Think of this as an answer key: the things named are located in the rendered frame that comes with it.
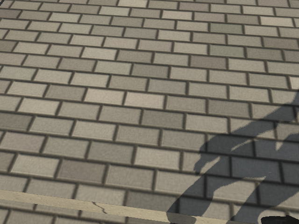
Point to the right robot hand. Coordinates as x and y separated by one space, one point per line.
279 220

